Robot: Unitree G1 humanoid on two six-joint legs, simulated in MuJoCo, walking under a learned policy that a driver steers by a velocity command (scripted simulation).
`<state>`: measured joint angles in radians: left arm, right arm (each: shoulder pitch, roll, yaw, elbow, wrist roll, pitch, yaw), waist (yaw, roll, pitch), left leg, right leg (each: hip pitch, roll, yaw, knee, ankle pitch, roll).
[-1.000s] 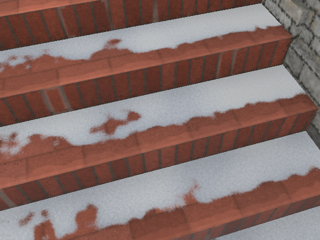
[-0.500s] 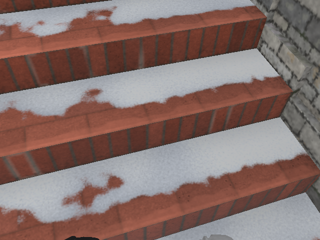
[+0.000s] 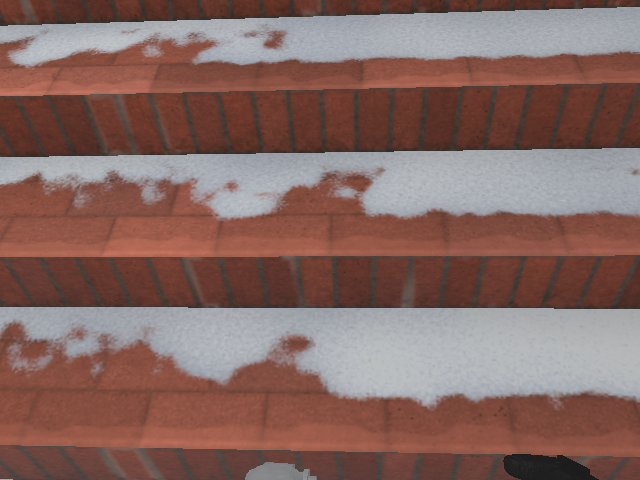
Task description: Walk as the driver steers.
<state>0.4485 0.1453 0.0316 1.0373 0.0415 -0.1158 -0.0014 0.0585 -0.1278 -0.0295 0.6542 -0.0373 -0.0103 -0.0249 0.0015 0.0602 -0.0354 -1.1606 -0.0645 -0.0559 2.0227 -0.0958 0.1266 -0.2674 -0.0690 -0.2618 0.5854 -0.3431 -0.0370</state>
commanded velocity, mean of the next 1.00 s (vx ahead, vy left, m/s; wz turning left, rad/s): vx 0.50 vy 0.00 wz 0.27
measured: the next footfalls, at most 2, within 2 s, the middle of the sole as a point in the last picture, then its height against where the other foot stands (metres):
left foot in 0.26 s outside the picture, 0.15 m higher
right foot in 0.76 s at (353, 357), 0.15 m higher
